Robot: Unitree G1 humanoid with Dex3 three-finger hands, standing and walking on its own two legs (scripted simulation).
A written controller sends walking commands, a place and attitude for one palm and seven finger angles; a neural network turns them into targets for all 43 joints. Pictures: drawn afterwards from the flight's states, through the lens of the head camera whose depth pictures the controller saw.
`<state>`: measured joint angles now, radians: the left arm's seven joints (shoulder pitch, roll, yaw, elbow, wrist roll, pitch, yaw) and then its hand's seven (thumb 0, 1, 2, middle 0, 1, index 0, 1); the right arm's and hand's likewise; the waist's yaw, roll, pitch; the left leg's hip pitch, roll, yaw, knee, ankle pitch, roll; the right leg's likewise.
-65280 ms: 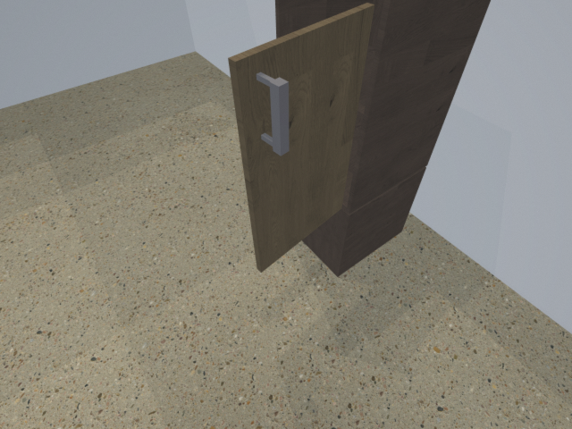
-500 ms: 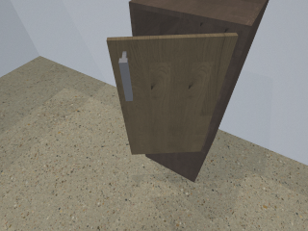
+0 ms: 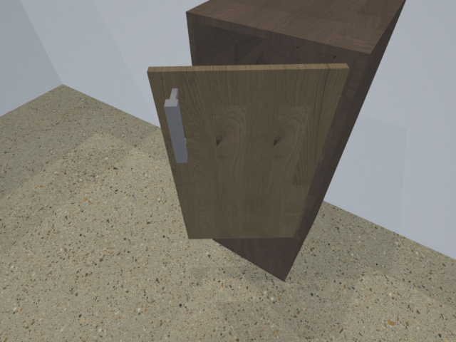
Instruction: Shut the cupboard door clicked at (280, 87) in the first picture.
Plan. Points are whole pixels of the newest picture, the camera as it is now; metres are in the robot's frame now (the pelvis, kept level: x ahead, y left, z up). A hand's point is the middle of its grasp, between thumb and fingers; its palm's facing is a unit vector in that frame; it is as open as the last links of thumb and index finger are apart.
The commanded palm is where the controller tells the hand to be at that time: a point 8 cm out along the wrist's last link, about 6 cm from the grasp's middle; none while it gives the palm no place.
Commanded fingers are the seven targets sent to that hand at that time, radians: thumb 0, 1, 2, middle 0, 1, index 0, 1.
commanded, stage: shuffle to correct the standing spot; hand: left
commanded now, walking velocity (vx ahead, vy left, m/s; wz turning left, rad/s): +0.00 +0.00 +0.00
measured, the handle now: (178, 126) +0.46 +0.12 +0.14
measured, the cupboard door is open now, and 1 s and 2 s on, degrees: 33 33 33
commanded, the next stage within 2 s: come to a stop and stand still in 0.46 s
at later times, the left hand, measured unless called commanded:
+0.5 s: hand out of the picture +0.00 +0.12 -0.18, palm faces +0.06 -0.98 -0.19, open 7.3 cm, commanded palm none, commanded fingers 0.00 0.90 0.90 -0.20 -0.30 -0.20 -0.30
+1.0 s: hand out of the picture +0.05 +0.10 -0.18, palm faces +0.08 -0.97 -0.21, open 7.3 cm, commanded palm none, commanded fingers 0.00 0.90 0.90 -0.20 -0.30 -0.20 -0.30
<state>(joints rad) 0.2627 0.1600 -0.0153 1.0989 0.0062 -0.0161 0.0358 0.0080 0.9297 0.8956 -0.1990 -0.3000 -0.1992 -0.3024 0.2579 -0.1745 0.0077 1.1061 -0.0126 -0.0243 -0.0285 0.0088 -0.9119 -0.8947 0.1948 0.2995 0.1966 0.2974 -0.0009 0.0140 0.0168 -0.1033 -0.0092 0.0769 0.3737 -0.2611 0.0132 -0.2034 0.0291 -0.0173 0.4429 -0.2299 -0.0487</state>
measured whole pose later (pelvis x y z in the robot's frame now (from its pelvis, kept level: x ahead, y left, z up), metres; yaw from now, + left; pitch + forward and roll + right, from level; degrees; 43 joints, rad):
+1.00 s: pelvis +0.04 -0.07 -0.01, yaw -1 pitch -1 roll +1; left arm 0.29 0.13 0.03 1.01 0.01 0.04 0.06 0.01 0.93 0.90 -0.20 -0.30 -0.20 -0.30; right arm 0.21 -0.15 -0.03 1.00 -0.02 0.01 -0.06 0.00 -0.94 -0.89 0.20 0.30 0.20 0.30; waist 0.02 -0.01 0.05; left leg -0.28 -0.02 0.06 0.50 -0.22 0.05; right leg -0.29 0.04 0.03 0.82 -0.49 0.01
